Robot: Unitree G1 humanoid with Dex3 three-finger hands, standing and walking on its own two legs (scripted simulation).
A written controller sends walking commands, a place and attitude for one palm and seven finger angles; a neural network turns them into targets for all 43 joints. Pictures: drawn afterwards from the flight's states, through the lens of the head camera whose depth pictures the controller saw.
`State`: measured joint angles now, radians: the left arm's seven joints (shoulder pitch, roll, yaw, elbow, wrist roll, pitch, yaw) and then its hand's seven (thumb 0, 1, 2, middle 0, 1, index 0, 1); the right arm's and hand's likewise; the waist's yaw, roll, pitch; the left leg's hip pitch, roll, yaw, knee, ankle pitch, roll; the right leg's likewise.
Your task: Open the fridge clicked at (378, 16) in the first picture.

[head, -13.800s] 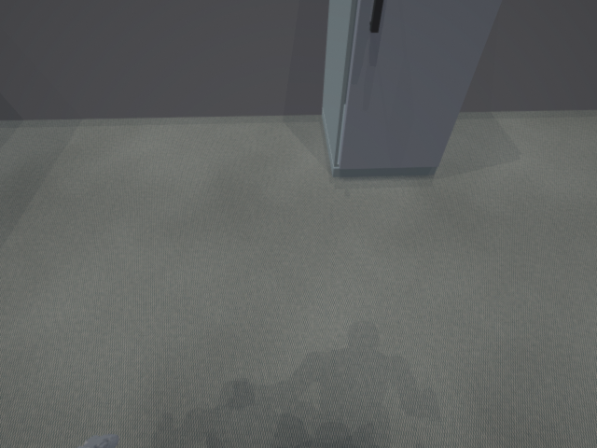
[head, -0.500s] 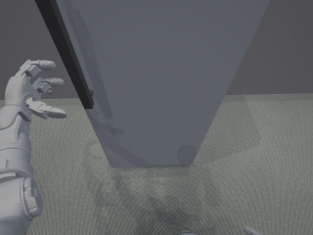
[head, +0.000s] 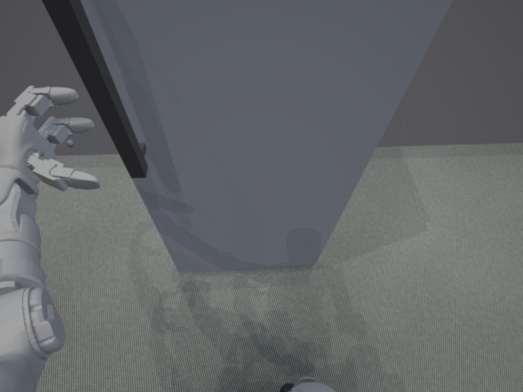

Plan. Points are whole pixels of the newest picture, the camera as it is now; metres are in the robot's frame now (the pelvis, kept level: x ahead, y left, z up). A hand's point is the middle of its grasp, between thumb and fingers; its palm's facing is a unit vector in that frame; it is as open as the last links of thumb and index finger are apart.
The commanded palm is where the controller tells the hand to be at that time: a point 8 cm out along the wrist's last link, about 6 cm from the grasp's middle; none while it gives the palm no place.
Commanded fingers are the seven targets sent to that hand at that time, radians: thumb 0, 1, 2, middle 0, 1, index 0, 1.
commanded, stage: move the hooked fingers beside the handle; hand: left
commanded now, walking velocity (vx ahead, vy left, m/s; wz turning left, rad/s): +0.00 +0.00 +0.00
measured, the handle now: (105, 76) +0.50 +0.21 +0.19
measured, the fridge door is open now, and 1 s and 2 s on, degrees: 0 0 0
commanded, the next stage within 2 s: feel for the door with the fingertips in 0.46 s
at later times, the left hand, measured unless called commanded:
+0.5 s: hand (70, 146) +0.43 +0.27 +0.12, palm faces +0.04 -1.00 +0.01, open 14.0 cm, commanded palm +0.41 +0.32 +0.12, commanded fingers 0.00 -0.50 0.30 -0.30 -1.20 -0.30 -1.20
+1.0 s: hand (102, 145) +0.44 +0.23 +0.11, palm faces +0.06 -1.00 +0.01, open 14.0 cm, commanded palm +0.42 +0.28 +0.12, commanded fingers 0.00 -0.50 0.30 -0.30 -1.20 -0.30 -1.20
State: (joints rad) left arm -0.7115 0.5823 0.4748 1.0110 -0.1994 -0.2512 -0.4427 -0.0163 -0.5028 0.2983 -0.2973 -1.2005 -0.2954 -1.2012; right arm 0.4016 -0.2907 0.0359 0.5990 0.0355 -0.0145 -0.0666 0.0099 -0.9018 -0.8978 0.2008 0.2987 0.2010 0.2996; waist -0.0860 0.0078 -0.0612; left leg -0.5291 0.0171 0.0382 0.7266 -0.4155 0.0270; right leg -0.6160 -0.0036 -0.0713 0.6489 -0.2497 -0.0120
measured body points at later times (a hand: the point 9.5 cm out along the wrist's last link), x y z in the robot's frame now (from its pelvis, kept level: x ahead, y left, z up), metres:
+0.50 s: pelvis +0.00 +0.00 +0.00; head +0.07 +0.01 +0.44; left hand +0.43 +0.32 +0.12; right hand +0.08 -0.26 -0.11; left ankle -0.04 +0.10 -0.72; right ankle +0.04 -0.12 -0.72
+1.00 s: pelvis +0.00 +0.00 +0.00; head +0.07 +0.00 +0.45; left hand +0.43 +0.28 +0.11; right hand +0.07 -0.26 -0.11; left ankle -0.04 +0.10 -0.72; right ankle +0.04 -0.12 -0.72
